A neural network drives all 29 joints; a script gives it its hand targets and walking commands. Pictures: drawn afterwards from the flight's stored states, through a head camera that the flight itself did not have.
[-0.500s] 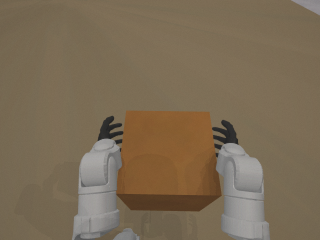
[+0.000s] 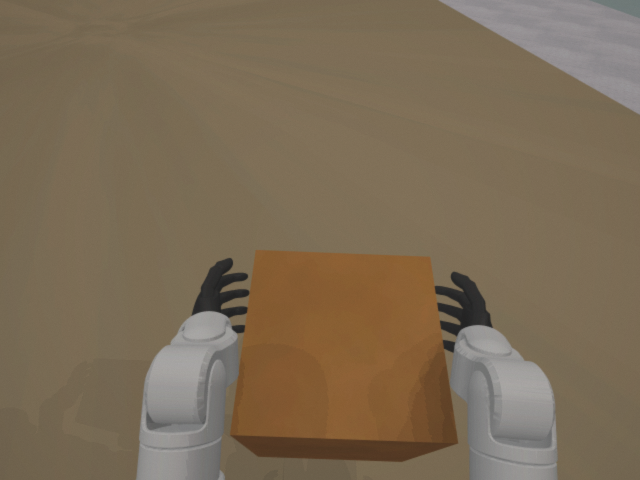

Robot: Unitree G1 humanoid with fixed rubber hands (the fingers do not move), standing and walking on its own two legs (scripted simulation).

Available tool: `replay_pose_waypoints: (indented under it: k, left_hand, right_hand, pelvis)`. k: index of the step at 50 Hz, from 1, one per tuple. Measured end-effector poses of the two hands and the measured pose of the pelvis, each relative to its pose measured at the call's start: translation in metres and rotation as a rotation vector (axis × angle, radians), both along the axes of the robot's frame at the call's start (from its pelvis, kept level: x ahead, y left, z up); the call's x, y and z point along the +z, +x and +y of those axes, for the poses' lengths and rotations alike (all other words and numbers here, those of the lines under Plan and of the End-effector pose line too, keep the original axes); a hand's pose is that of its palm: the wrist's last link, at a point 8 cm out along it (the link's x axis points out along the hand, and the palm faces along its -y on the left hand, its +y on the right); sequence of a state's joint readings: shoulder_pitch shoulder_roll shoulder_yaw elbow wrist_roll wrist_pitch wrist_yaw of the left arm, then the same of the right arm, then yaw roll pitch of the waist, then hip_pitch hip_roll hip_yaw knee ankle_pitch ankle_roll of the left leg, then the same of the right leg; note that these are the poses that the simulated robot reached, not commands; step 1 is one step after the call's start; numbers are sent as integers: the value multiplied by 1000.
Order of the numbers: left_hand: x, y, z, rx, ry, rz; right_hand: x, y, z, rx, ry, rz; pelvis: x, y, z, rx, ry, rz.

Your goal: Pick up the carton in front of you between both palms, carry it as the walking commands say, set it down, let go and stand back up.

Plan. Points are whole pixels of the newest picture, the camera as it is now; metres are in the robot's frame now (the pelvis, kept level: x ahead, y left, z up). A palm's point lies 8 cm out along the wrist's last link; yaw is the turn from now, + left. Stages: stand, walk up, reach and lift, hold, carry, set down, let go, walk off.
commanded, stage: carry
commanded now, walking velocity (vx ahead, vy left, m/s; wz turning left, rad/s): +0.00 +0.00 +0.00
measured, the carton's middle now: (335, 366) +0.29 +0.00 +0.00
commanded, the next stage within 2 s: none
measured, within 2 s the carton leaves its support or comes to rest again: neither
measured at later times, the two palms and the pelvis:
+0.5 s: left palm (230, 319) +0.33 +0.14 +0.04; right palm (451, 334) +0.32 -0.16 +0.03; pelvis +0.04 -0.01 -0.01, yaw +1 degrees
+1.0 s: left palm (230, 327) +0.31 +0.14 +0.04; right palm (458, 342) +0.31 -0.16 +0.03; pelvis +0.02 -0.01 +0.00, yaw +1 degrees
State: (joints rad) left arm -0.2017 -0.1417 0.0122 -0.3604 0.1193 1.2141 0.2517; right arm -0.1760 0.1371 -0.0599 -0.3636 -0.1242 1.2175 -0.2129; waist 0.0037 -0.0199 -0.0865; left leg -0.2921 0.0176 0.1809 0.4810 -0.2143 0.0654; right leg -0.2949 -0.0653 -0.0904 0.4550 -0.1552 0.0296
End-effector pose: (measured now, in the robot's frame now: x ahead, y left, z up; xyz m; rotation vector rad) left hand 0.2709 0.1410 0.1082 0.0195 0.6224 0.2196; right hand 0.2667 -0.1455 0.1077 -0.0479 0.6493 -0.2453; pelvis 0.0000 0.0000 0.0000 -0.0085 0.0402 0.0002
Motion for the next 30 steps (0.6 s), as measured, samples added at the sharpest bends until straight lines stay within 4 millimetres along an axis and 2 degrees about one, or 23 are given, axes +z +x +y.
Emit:
replay_pose_waypoints:
  k: [5,11,19,30]
  left_hand:
    - [-11,21,-2,-17,47,62]
    - [-34,43,-3,-34,49,101]
    - [-58,54,-3,-60,41,91]
    - [-80,52,-3,-88,22,66]
  right_hand:
    - [-16,20,-2,21,2,62]
    - [-40,41,-4,41,-13,103]
    - [-64,54,-8,74,2,94]
    - [-89,53,-13,112,21,71]
  pelvis:
    - [-1,25,-2,4,-9,0]
    - [-3,38,-5,7,-4,9]
    - [-6,43,-8,9,-1,15]
    - [-6,36,-11,8,3,0]
